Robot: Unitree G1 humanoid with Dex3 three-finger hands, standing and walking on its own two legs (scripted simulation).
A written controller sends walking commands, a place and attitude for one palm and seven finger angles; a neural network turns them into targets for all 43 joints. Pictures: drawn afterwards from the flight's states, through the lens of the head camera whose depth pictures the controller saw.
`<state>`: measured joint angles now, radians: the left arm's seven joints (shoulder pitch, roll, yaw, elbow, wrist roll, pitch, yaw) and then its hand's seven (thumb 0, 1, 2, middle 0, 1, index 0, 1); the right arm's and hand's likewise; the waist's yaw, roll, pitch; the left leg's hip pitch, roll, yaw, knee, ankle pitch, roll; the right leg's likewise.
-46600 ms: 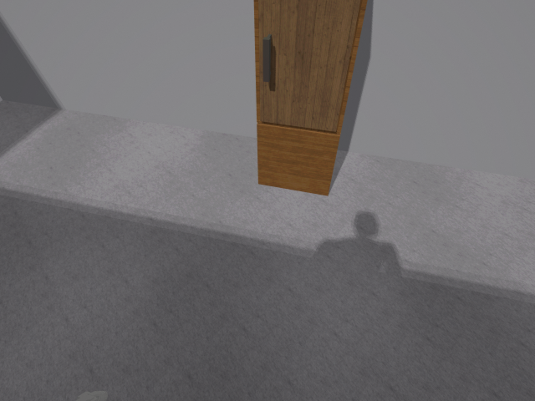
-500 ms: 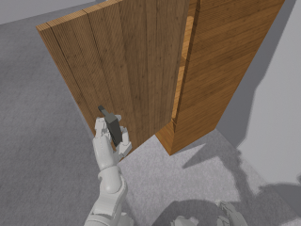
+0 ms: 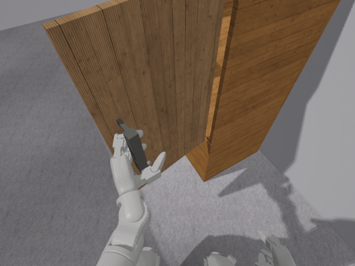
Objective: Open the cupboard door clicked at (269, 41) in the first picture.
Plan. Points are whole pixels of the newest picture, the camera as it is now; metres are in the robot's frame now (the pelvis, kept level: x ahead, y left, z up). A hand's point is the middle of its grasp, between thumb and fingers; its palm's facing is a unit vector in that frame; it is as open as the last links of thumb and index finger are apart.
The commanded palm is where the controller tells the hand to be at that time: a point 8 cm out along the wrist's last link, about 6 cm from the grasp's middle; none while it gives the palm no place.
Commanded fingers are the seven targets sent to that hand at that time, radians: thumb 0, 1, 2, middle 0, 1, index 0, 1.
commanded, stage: open thumb and fingers to let go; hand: left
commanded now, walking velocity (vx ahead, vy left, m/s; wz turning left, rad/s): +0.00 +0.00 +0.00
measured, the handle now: (132, 146) +0.38 +0.13 +0.03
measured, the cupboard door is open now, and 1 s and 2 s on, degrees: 100 100 100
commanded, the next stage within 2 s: slide the hand sideways off the handle in 0.48 s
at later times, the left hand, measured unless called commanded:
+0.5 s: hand (149, 163) +0.34 +0.08 +0.03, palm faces +0.34 -0.94 -0.02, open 15.0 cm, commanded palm +0.30 +0.12 +0.03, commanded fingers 0.00 -0.50 0.30 -0.15 -0.30 -0.15 -0.30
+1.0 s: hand (141, 174) +0.31 +0.09 +0.04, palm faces -0.10 -1.00 +0.01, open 16.3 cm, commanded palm +0.27 +0.14 +0.03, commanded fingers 0.00 -0.50 0.30 -0.15 -0.30 -0.15 -0.30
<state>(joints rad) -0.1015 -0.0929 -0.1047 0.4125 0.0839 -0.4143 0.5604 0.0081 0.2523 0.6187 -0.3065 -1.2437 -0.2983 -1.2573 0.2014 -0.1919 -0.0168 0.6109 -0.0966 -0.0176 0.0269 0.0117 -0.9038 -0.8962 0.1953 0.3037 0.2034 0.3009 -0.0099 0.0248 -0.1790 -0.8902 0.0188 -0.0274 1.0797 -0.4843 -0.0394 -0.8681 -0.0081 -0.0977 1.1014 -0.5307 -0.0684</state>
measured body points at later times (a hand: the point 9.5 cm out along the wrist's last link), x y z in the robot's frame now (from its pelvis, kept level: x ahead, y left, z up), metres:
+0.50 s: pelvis -0.02 +0.02 +0.00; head +0.05 +0.01 +0.44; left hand +0.31 +0.13 +0.04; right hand +0.12 -0.21 -0.12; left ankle +0.02 +0.15 -0.66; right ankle +0.00 -0.08 -0.66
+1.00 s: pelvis -0.02 +0.04 -0.01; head +0.05 +0.04 +0.44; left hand +0.31 +0.15 +0.04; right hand +0.13 -0.20 -0.11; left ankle +0.02 +0.15 -0.66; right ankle +0.00 -0.08 -0.66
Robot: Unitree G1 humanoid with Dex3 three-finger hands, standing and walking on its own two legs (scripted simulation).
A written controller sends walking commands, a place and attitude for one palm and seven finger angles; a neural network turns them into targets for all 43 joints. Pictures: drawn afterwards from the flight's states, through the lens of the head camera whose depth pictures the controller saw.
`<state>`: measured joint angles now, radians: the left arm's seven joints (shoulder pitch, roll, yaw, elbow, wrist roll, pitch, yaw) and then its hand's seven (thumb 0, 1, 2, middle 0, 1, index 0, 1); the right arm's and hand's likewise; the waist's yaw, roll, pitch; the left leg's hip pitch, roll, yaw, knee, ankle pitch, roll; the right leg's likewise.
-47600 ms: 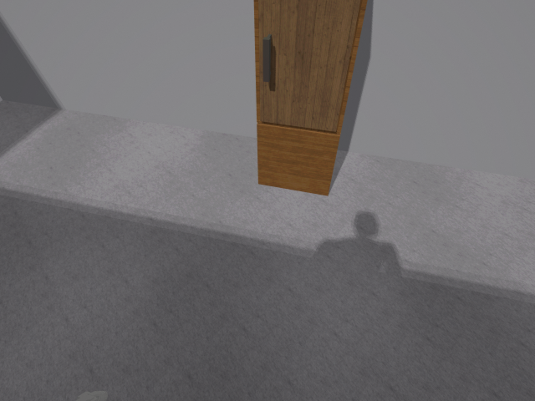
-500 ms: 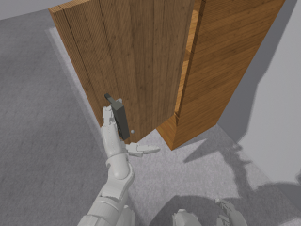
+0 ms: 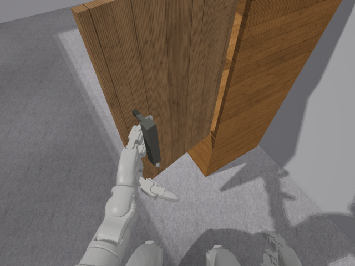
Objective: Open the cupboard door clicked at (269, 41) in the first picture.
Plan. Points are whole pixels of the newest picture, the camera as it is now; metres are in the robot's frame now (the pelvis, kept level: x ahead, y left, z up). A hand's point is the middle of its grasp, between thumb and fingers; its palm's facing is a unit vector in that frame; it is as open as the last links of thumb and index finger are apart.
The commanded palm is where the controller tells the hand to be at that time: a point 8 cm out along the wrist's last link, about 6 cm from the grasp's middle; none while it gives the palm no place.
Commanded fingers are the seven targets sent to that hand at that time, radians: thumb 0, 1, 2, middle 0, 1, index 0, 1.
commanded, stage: slide the hand sideways off the handle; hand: left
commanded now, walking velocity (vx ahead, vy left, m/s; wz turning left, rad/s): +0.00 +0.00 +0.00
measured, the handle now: (146, 138) +0.40 +0.09 +0.04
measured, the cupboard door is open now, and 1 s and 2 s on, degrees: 100 100 100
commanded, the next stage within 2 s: draw the hand back to the body in 0.78 s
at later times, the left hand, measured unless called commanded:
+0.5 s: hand (142, 201) +0.25 +0.08 +0.04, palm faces -0.06 -1.00 -0.01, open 16.4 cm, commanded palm +0.23 +0.14 +0.04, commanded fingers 0.00 -0.50 0.30 -0.15 -0.30 -0.15 -0.30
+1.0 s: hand (131, 212) +0.22 +0.10 +0.05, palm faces -0.08 -1.00 -0.05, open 16.3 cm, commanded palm +0.20 +0.17 +0.07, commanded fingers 0.00 -0.50 0.30 -0.15 -0.30 -0.15 -0.30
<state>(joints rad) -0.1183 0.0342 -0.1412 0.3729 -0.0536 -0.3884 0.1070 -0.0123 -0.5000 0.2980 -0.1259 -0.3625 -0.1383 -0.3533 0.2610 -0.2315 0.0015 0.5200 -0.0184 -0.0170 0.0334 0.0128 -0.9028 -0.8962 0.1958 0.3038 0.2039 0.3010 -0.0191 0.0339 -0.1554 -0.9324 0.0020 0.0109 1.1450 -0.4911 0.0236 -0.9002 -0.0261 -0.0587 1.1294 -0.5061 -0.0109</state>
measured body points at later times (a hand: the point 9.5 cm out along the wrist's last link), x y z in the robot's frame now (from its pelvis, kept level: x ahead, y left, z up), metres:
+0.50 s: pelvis +0.02 -0.01 -0.01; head +0.10 -0.01 +0.43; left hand +0.24 +0.14 +0.04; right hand +0.22 -0.22 -0.09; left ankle +0.04 +0.10 -0.65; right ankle +0.02 -0.12 -0.65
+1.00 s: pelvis +0.00 -0.03 -0.02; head +0.06 -0.03 +0.43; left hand +0.22 +0.16 +0.06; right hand +0.18 -0.26 -0.10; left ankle +0.03 +0.10 -0.65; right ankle +0.02 -0.12 -0.65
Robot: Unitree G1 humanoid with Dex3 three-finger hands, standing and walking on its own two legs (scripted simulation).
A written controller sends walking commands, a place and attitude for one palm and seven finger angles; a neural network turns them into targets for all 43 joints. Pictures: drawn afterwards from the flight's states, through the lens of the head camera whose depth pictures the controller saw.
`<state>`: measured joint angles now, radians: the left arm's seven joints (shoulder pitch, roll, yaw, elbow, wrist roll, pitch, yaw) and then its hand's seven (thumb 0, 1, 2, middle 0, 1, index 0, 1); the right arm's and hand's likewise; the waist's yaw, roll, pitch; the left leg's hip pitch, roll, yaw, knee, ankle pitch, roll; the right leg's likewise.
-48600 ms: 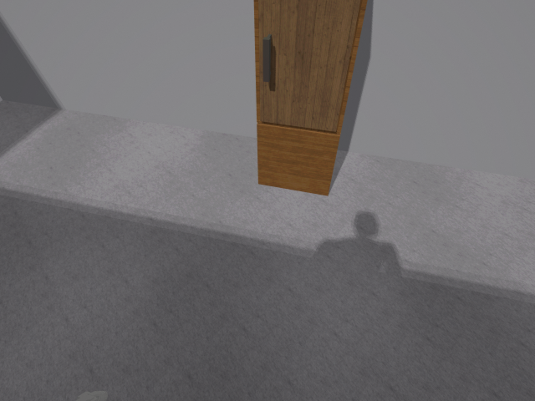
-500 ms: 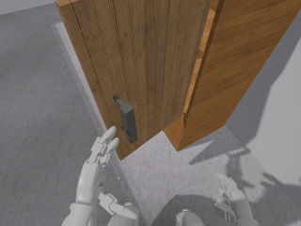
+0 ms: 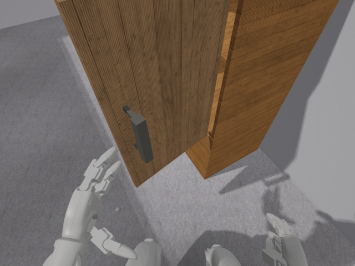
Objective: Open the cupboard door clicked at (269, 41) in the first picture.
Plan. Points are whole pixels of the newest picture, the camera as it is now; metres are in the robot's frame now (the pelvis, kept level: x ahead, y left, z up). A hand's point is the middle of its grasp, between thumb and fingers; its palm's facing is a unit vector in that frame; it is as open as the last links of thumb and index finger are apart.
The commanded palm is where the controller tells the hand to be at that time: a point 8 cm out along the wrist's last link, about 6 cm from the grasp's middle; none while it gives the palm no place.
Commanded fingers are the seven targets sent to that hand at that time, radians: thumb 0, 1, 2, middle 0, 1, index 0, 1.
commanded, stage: draw the hand back to the body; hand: left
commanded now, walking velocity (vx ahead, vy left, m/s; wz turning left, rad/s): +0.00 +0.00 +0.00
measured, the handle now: (138, 135) +0.40 +0.12 +0.06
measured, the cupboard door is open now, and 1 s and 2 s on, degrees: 100 100 100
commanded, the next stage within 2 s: step back with the hand held close in 1.46 s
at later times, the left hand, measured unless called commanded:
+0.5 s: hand (54, 195) +0.22 +0.20 +0.15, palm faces +0.10 -0.96 -0.26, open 15.6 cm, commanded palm +0.18 +0.26 +0.18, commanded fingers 0.00 -0.08 0.48 -0.17 -0.30 -0.17 -0.30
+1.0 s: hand out of the picture +0.24 +0.28 +0.25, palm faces +0.38 -0.83 -0.40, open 10.0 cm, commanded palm +0.19 +0.32 +0.27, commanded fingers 0.00 0.80 0.86 -0.20 -0.30 -0.20 -0.30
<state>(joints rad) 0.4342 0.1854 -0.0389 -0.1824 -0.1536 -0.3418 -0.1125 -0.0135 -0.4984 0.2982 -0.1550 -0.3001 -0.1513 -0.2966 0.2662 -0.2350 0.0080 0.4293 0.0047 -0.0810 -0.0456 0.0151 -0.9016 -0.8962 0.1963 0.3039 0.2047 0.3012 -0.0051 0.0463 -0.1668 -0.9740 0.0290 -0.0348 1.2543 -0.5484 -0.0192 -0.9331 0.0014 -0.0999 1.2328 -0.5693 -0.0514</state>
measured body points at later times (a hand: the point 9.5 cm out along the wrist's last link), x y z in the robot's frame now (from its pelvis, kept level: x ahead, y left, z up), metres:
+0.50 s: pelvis +0.03 +0.02 +0.06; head +0.03 +0.01 +0.51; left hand +0.20 +0.25 +0.17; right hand +0.21 -0.21 +0.00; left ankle +0.03 +0.13 -0.63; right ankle +0.02 -0.09 -0.63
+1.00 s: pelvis +0.05 +0.04 +0.11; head +0.02 +0.02 +0.56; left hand +0.22 +0.32 +0.27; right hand +0.23 -0.18 +0.03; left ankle +0.03 +0.13 -0.63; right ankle +0.02 -0.09 -0.63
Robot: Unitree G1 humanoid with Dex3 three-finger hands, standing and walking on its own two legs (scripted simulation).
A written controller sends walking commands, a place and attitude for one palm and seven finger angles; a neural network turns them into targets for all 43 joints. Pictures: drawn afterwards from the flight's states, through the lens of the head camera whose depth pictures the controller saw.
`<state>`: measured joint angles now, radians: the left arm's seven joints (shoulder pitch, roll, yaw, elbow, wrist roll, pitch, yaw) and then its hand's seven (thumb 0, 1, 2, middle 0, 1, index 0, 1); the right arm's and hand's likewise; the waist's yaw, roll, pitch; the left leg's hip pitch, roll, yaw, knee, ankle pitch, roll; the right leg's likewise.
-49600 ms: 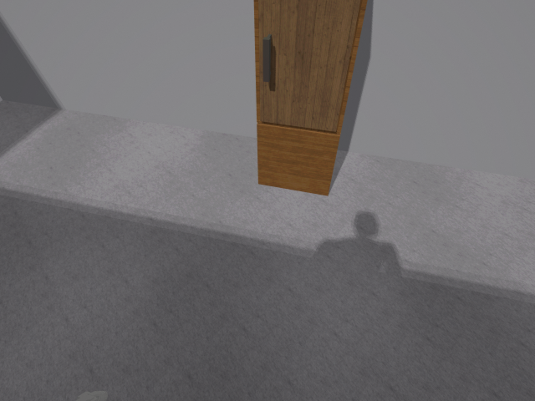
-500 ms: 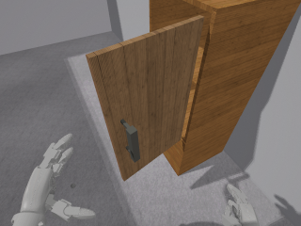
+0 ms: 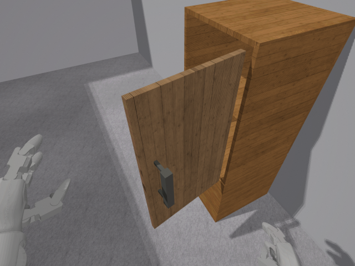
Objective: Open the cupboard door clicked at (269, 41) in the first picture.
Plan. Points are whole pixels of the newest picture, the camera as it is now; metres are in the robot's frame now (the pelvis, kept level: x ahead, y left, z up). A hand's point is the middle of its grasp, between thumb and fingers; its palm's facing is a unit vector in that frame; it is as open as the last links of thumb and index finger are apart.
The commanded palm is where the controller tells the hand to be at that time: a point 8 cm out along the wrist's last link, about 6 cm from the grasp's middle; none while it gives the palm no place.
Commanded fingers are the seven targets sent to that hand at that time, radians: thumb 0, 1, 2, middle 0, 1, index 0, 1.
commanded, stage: draw the hand back to the body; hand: left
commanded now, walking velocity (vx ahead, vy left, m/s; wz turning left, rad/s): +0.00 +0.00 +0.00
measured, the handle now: (163, 184) +0.35 +0.09 -0.04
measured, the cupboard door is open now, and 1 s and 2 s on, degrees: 100 100 100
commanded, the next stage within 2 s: step back with the hand held close in 0.46 s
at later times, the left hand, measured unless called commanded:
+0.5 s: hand (48, 194) +0.18 +0.24 +0.16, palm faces +0.45 -0.80 -0.40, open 7.4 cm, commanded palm +0.13 +0.28 +0.17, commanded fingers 0.00 0.90 0.90 -0.20 -0.30 -0.20 -0.30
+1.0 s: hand (42, 202) +0.17 +0.25 +0.15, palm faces +0.32 -0.79 -0.52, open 7.4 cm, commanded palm +0.11 +0.29 +0.18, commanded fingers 0.00 0.90 0.90 -0.20 -0.30 -0.20 -0.30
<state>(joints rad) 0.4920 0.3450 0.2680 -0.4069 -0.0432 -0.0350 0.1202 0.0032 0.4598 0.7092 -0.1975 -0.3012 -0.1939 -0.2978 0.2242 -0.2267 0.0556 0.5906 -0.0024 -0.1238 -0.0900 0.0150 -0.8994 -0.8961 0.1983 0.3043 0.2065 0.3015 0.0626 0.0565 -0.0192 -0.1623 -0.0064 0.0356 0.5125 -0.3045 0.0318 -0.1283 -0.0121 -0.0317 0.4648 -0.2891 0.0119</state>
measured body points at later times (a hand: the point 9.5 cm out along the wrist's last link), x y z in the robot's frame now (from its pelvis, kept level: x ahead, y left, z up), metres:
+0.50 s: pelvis -0.01 -0.02 +0.01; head -0.03 -0.04 +0.46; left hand +0.15 +0.28 +0.18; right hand +0.17 -0.24 -0.08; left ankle -0.01 +0.09 -0.74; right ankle -0.02 -0.13 -0.74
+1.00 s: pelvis -0.05 +0.00 +0.00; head -0.03 -0.01 +0.45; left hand +0.14 +0.29 +0.18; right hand +0.12 -0.26 -0.07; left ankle -0.01 +0.09 -0.74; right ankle -0.02 -0.13 -0.74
